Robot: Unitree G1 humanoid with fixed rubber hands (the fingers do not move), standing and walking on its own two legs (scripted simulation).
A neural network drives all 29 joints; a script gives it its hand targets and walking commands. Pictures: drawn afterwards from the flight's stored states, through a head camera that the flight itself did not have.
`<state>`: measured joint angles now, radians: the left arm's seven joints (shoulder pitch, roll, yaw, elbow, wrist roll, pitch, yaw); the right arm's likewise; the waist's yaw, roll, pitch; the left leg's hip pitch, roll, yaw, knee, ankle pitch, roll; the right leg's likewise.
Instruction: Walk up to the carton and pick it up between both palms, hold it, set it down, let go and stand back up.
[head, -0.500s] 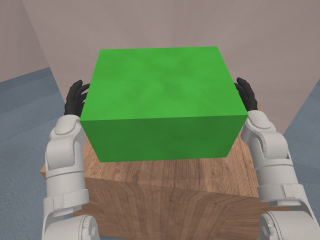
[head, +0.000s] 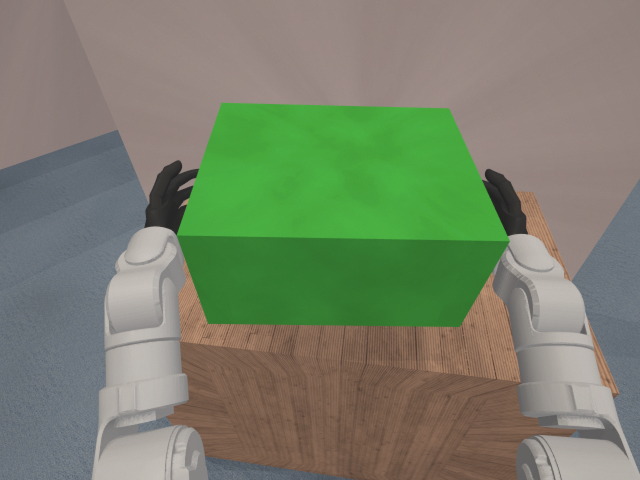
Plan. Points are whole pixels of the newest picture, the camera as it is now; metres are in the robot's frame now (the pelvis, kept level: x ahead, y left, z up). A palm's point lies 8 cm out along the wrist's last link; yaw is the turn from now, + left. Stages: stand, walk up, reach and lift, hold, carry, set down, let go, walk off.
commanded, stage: hold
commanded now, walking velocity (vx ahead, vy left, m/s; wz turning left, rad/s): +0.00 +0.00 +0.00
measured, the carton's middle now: (335, 209) +0.40 -0.02 +0.16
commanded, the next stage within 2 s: none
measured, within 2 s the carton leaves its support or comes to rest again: neither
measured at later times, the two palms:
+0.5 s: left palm (153, 248) +0.34 +0.20 +0.16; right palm (488, 232) +0.35 -0.20 +0.15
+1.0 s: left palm (163, 246) +0.34 +0.19 +0.16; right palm (499, 227) +0.35 -0.21 +0.16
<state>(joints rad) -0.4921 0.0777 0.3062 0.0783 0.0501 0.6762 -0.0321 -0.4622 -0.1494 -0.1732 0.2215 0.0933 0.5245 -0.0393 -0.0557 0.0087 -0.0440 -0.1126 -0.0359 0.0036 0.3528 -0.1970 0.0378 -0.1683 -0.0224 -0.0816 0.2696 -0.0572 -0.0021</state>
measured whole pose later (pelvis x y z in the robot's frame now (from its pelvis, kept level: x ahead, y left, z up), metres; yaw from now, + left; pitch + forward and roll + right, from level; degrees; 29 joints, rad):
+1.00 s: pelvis +0.01 -0.01 +0.00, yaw +0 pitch -4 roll -1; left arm -0.41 0.05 0.33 -0.03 0.09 0.74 -0.03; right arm -0.48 -0.19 -0.10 0.26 0.18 0.55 -0.06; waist -0.05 -0.01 -0.02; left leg -0.05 -0.02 0.00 0.34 -0.21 0.03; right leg -0.11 0.00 -0.08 0.25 -0.07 -0.01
